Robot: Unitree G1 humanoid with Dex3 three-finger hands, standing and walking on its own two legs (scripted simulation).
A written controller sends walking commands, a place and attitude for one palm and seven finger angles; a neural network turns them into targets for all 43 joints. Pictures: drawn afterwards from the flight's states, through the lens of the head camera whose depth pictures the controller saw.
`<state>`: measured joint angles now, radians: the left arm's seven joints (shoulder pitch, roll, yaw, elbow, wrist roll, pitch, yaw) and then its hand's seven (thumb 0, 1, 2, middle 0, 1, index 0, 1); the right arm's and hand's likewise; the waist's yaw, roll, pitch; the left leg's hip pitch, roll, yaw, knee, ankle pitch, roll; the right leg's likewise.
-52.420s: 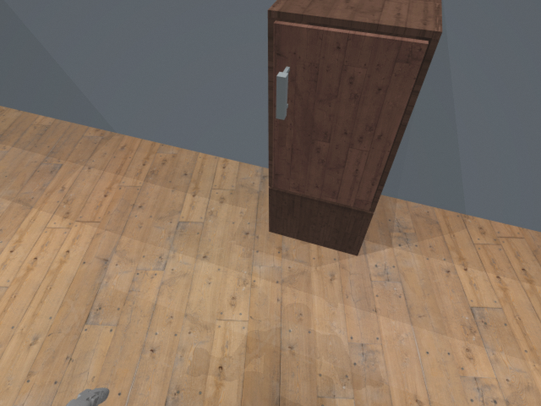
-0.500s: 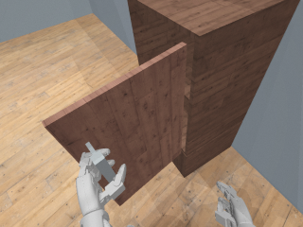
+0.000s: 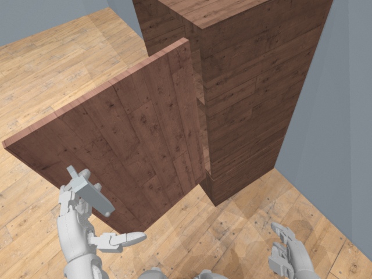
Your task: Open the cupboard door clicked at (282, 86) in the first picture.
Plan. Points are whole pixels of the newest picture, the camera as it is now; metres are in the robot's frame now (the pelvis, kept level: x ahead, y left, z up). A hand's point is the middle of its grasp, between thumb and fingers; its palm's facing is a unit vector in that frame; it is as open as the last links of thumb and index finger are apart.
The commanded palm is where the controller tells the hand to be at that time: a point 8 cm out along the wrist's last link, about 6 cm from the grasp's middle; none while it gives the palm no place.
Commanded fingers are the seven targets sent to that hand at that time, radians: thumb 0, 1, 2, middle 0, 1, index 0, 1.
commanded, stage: open thumb and fingers to let go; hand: left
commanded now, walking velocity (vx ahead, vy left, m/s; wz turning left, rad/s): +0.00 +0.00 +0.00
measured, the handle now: (90, 190) +0.30 +0.20 +0.06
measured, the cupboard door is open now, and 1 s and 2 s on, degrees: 100 100 100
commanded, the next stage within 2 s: relax the arm and regain balance in 0.02 s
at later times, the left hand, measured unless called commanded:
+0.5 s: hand out of the picture +0.05 +0.01 -0.10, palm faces -0.01 -0.88 -0.48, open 16.6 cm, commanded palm none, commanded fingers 0.00 -0.50 0.30 -0.15 -0.30 -0.15 -0.30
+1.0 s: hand out of the picture -0.05 -0.12 -0.07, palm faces -0.01 -0.97 -0.26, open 16.4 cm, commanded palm none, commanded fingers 0.00 -0.50 0.30 -0.15 -0.30 -0.15 -0.30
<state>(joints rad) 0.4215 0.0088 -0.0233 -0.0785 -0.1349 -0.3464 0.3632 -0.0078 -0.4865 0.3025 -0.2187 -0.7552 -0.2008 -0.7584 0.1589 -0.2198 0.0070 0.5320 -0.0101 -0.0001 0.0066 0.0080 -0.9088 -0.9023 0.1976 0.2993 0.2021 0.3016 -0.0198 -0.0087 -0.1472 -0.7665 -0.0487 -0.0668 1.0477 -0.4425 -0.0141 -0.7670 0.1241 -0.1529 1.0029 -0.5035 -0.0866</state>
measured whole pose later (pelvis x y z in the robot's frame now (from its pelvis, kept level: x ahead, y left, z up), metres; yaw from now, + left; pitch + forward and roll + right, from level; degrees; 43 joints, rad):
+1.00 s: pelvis -0.18 -0.31 +0.07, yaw -5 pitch -2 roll +0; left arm 0.17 0.19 0.06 0.93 -0.03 0.01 0.02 0.12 -0.53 0.28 -0.16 -0.30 -0.15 -0.30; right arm 0.32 -0.20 -0.01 0.94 -0.03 0.03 -0.03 0.00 -0.91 -0.90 0.20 0.30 0.20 0.30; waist -0.04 0.05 0.04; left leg -0.26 0.07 0.04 0.58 -0.31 -0.02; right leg -0.21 0.03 0.04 0.56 -0.31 -0.02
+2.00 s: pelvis -0.15 -0.30 +0.08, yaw -7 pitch -1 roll +1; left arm 0.13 0.17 0.05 0.99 -0.02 0.00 0.02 0.15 -0.56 0.27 -0.15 -0.30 -0.15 -0.30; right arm 0.25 -0.18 0.01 1.06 -0.02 -0.01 -0.03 0.00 -0.91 -0.90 0.20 0.30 0.20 0.30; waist -0.01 0.01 0.01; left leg -0.18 0.03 0.07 0.46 -0.26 -0.02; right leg -0.17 0.01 0.09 0.49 -0.30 0.00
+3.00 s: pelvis -0.18 -0.30 +0.08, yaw -6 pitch -2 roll +0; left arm 0.13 0.18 0.07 1.02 -0.03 -0.01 0.02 0.16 -0.54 0.28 -0.15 -0.30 -0.15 -0.30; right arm 0.29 -0.16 0.01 1.11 -0.02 -0.01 -0.03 0.00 -0.91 -0.90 0.20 0.30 0.20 0.30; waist -0.02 0.01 0.00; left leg -0.18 0.04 0.05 0.41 -0.20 -0.02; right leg -0.15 0.02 0.07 0.43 -0.24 0.00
